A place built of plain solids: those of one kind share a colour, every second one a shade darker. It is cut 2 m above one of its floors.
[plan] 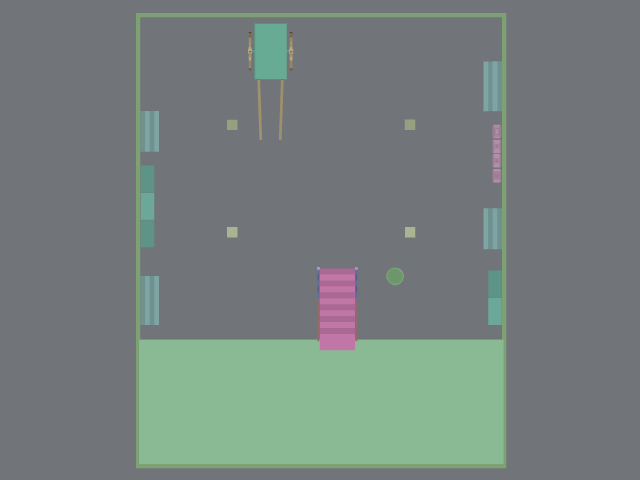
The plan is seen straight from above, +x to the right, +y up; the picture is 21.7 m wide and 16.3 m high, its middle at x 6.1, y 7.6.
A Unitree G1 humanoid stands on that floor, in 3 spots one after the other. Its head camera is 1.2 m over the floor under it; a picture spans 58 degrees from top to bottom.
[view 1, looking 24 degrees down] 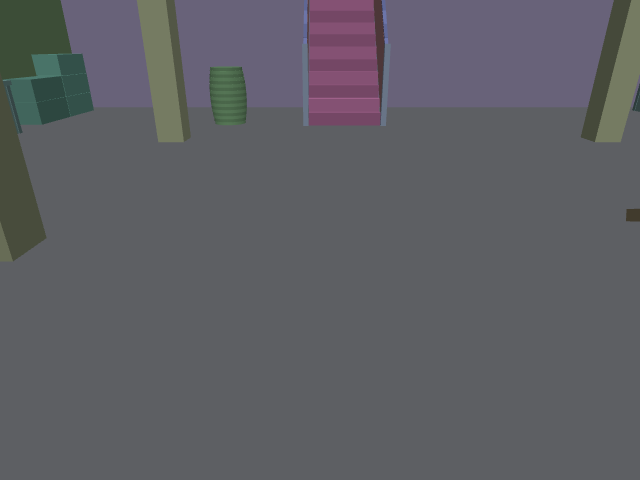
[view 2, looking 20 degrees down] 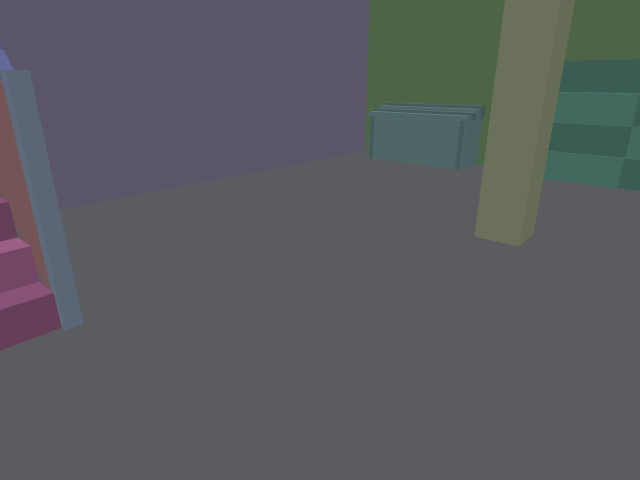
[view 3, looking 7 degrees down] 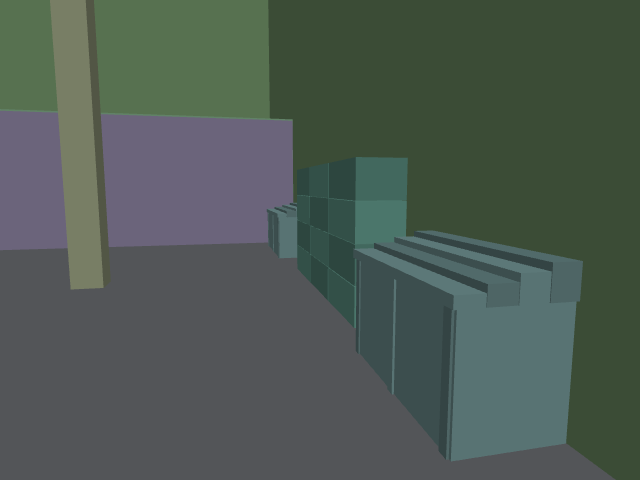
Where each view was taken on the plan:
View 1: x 7.10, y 14.06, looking -90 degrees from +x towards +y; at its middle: ground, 2.95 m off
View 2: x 6.69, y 8.93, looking -139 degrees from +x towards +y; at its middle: ground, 3.51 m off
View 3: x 1.56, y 13.56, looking -103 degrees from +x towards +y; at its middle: bales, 4.89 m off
